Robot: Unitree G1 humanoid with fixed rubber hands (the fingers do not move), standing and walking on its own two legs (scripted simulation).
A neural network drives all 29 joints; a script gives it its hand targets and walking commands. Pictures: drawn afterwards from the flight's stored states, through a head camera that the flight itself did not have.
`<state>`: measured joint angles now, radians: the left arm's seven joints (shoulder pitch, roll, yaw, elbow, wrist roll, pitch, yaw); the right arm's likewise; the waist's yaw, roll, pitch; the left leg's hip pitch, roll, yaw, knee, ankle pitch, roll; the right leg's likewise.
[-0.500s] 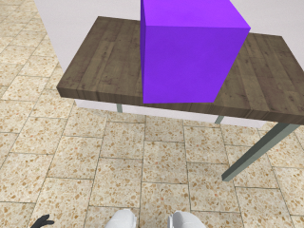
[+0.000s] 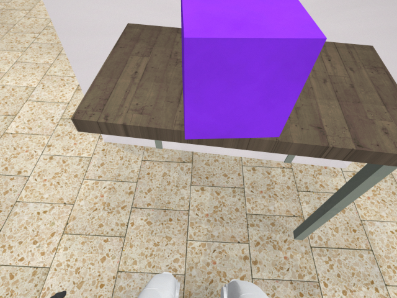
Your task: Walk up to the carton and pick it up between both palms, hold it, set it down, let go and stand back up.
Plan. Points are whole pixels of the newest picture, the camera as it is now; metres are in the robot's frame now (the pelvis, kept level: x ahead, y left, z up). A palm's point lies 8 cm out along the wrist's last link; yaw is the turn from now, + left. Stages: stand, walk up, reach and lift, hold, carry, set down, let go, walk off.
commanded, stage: walk up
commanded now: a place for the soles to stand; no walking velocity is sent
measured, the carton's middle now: (231, 56) +0.60 -0.04 +0.16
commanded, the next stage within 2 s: none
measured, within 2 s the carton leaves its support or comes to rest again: neither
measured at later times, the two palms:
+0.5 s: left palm out of the picture +0.08 +0.31 -0.11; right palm out of the picture +0.08 -0.33 -0.07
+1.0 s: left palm out of the picture +0.03 +0.29 -0.11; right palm out of the picture +0.06 -0.36 -0.09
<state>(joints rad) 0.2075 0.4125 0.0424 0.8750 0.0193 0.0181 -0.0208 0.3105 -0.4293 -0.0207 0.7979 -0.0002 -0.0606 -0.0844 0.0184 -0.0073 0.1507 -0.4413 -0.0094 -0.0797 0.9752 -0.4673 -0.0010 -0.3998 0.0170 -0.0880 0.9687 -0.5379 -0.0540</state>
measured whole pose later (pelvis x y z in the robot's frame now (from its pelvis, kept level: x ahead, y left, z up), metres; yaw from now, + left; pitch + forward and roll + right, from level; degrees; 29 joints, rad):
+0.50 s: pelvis +0.00 +0.00 +0.00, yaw +1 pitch -4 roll -2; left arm 0.18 0.42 0.04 0.87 0.02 0.03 -0.02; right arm 0.31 -0.44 -0.02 0.80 0.00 -0.06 -0.08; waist 0.02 -0.01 0.14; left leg -0.46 -0.01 -0.09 0.97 -0.44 0.00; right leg -0.41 0.02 -0.09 1.03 -0.57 -0.05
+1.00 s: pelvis -0.01 -0.02 +0.00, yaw +1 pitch -3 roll -1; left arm 0.26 0.39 0.04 0.86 0.02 0.03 -0.02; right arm 0.29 -0.45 -0.02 0.80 0.00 -0.04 -0.08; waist 0.02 0.01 0.14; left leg -0.50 -0.01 -0.07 1.05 -0.48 0.00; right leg -0.41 0.02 -0.10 0.96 -0.49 -0.07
